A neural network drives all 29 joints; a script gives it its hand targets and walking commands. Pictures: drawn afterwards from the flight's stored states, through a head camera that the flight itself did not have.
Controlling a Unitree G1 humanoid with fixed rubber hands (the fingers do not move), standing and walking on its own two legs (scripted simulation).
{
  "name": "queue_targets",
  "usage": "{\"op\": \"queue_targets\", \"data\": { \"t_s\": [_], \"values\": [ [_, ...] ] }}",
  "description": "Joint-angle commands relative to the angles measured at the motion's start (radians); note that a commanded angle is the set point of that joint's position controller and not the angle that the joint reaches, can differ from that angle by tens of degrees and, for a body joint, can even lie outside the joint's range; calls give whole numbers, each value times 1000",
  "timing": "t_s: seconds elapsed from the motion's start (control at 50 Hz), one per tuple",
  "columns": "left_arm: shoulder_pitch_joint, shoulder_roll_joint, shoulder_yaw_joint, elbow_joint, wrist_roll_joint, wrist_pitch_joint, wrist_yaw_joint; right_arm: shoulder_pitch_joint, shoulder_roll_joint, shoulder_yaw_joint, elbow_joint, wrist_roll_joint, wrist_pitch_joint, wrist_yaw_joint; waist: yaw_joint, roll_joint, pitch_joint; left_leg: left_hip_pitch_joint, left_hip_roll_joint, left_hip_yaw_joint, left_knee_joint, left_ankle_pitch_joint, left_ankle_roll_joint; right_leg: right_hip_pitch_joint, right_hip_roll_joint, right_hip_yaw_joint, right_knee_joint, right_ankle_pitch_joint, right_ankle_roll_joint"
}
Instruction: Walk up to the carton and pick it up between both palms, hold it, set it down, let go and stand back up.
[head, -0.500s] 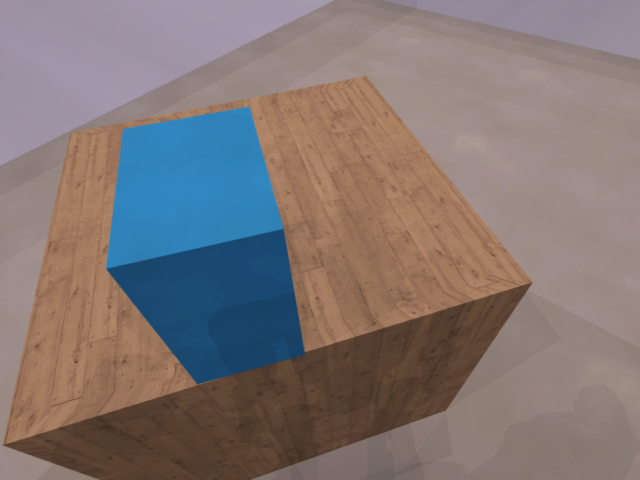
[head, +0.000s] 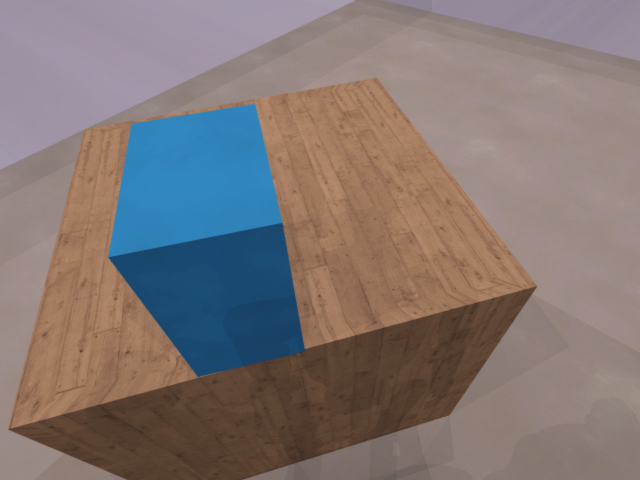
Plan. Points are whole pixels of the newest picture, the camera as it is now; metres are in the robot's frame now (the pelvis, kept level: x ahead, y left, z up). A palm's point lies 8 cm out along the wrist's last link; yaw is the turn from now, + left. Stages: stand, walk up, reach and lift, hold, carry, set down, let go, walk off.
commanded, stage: walk up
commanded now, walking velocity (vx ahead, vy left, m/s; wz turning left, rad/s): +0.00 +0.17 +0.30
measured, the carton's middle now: (225, 246) +0.41 +0.16 +0.07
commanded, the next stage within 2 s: none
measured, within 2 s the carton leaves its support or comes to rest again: neither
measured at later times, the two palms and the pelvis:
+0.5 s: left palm out of the picture -0.06 +0.30 -0.17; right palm out of the picture +0.08 -0.14 -0.12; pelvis -0.02 +0.07 +0.00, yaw +8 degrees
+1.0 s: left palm out of the picture -0.05 +0.18 -0.12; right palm out of the picture +0.03 -0.25 -0.16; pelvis +0.00 -0.02 +0.00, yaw +9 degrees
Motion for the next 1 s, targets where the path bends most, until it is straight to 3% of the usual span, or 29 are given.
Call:
{"op": "queue_targets", "data": {
  "t_s": [0.0,0.06,0.14,0.16,0.18,0.22,0.26,0.28,0.3,0.32,0.34,0.36,0.38,0.4,0.44,0.5,0.6,0.72,0.74,0.76,0.78,0.8,0.82,0.84,0.86,0.88,0.9,0.92,0.98],
  "values": [
    [225,273,81,-17,14,12,48,-26,-65,-31,-104,-10,32,13,58,-38,-5,-381,32,-52,519,-153,-9,80,-555,266,1,894,-113],
    [98,173,67,-67,32,11,33,-82,-95,-52,-186,-16,31,23,28,-151,62,-385,22,-85,599,-30,-19,-97,-444,177,-59,557,-67],
    [136,194,68,-81,21,-5,26,-82,-77,-48,-227,-12,41,29,34,-192,59,-439,14,-43,501,4,-45,-51,-448,136,-29,704,-85],
    [62,135,41,-81,12,-4,24,-91,-17,-23,-255,1,28,35,-42,-290,34,-257,26,-34,293,31,-21,-183,-270,-32,-42,470,-48],
    [22,140,41,-99,19,-5,18,-94,-21,-18,-251,2,21,37,-32,-322,44,-202,0,21,183,53,-21,-204,-239,-53,-33,391,-35],
    [66,179,50,-100,24,-4,4,-91,-77,-28,-240,-2,15,24,4,-258,19,-123,-50,100,73,38,-27,-174,-290,-4,-1,431,-61],
    [72,233,60,-88,14,-1,-6,4,-85,-27,-214,-3,3,13,-39,-174,-7,13,-42,92,-123,162,5,-191,-333,21,76,426,-46],
    [82,218,60,-86,6,-1,-14,42,-127,-36,-209,-9,-14,8,-53,-92,-34,138,6,27,-215,311,15,-255,-305,-2,141,326,-2],
    [128,196,65,-67,9,23,-22,177,-248,-64,-200,-28,-30,-4,-121,35,-96,350,326,-308,-310,479,43,-441,-147,-126,445,-211,77],
    [186,171,66,-96,12,49,-24,232,-365,-85,-196,-15,-29,-17,-96,164,-168,261,546,-604,-322,651,173,-443,-108,12,670,-341,102],
    [141,206,76,-108,15,69,-32,201,-343,-88,-192,-8,-26,-21,-98,153,-159,105,514,-587,-345,516,228,-379,-144,96,746,-283,109],
    [71,196,73,-130,12,77,-42,101,-279,-69,-213,-15,-25,-18,-71,114,-55,-18,438,-466,-375,325,201,-393,-147,111,782,-208,120],
    [38,170,66,-140,14,74,-52,-3,-243,-56,-241,-23,-22,-15,-44,160,12,-94,354,-370,-402,186,159,-401,-153,120,768,-134,123],
    [38,177,65,-141,23,72,-60,-63,-223,-46,-261,-23,-22,-13,-26,218,26,-131,307,-303,-412,134,128,-395,-160,124,745,-79,129],
    [78,179,68,-130,28,77,-63,-87,-204,-36,-273,-16,-28,-5,-13,215,30,-153,265,-238,-420,144,119,-361,-141,91,734,-30,143],
    [105,182,78,-103,37,81,-58,24,-208,-42,-221,-28,-48,1,-29,141,-30,-43,254,-228,-400,212,136,-366,-120,66,668,-53,151],
    [11,177,78,-150,19,85,-52,61,-238,-56,-201,-40,-48,0,-59,218,-25,3,261,-268,-403,170,167,-377,-105,57,494,-115,162],
    [-2,187,78,-177,7,67,-61,19,-298,-88,-212,-41,-22,-21,-57,220,-79,-19,306,-277,-364,229,192,-248,-112,43,254,-116,123],
    [96,154,62,-161,16,56,-80,63,-297,-93,-182,-16,-12,-10,-19,199,-187,-143,289,-262,-408,-232,171,-25,-92,0,185,-157,96],
    [225,107,52,-124,3,35,-82,-7,-216,-71,-169,9,-3,4,102,250,-143,-412,132,-158,-339,-373,99,272,-83,-10,75,-36,92],
    [332,213,77,-76,5,12,-73,-77,-152,-60,-201,-6,-3,10,167,-93,-80,-556,7,-2,-8,-336,40,311,-193,142,-124,-255,105],
    [343,292,75,-86,23,-6,-60,-108,-12,-23,-232,-37,-11,7,136,-335,16,-634,-47,-80,287,-293,17,148,-470,467,-250,-521,163],
    [289,374,92,-79,33,1,-47,-106,-80,-43,-247,-18,-14,13,97,-345,99,-651,-22,-146,276,-79,35,-66,-536,629,-408,-681,91],
    [154,329,78,-112,27,4,-43,-117,-139,-50,-257,-13,-21,32,31,-323,190,-581,21,-152,311,19,40,-188,-494,608,-448,-667,73],
    [-83,175,13,-175,-4,-13,-34,-13,-118,-43,-174,14,-25,36,-91,-180,241,-323,21,-175,185,81,48,-327,-332,302,-318,-14,100],
    [-145,172,13,-204,4,-31,-33,97,-72,-35,-110,4,-13,41,-131,-198,154,-245,-13,-94,243,107,31,-254,-251,141,-194,475,87],
    [-97,184,15,-191,4,-45,-31,151,-80,-38,-72,-17,-3,39,-126,-192,66,-194,-18,-58,276,115,24,-181,-243,74,-115,778,62],
    [-42,172,10,-168,0,-53,-34,170,-93,-40,-61,-23,7,34,-121,-188,12,-159,-20,-46,280,111,24,-142,-247,52,-75,917,53],
    [33,145,-6,-127,6,-56,-38,114,-99,-27,-76,-8,26,19,-91,-217,10,-147,-9,-47,185,95,30,-100,-261,83,-71,775,16]
  ]
}}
